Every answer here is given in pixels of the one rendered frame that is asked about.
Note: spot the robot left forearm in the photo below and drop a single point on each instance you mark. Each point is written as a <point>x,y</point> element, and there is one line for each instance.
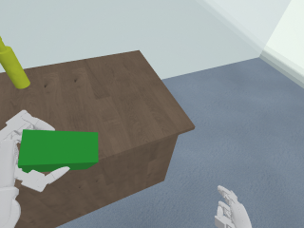
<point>10,209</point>

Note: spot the table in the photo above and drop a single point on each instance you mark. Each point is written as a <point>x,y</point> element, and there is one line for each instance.
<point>120,97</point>

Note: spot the robot left hand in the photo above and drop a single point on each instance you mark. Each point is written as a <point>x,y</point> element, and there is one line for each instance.
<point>10,136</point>

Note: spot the sponge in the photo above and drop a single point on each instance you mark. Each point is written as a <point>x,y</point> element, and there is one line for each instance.
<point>48,150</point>

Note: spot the robot right hand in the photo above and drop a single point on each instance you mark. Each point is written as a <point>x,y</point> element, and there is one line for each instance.
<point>235,215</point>

